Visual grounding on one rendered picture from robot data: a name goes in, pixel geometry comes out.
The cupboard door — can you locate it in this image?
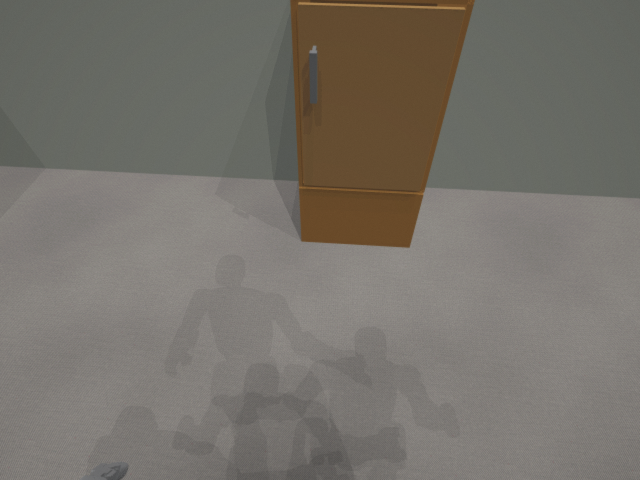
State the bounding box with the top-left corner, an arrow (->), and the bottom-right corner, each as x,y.
298,2 -> 466,191

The handle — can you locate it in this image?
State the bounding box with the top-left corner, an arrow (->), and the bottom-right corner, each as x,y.
309,46 -> 317,104

